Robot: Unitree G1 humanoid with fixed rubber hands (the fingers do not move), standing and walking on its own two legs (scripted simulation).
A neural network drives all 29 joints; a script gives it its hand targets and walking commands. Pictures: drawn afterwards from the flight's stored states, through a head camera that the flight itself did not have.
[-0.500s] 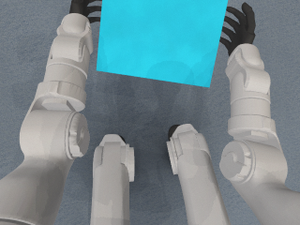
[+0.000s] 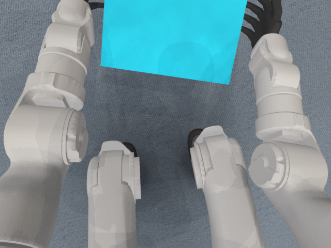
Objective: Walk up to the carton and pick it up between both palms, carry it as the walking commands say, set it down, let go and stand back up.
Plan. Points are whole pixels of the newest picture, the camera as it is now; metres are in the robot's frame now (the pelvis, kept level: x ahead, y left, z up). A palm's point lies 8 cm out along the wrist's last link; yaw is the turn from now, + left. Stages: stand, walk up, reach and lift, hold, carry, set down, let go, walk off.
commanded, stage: set down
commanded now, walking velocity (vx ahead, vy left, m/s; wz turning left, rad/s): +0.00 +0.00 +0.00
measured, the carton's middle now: (172, 20) +0.55 -0.05 -0.26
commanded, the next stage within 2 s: none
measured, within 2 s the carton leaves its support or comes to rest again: rests again in 1.00 s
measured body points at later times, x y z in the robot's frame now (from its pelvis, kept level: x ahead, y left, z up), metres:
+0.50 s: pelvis -0.01 +0.00 -0.02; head +0.36 +0.01 +0.24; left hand +0.57 +0.12 -0.20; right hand +0.50 -0.23 -0.19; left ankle +0.09 +0.12 -0.36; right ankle +0.11 -0.14 -0.36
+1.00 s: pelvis -0.01 +0.00 -0.03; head +0.37 +0.01 +0.22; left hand +0.57 +0.11 -0.22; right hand +0.50 -0.23 -0.21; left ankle +0.09 +0.12 -0.36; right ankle +0.11 -0.13 -0.36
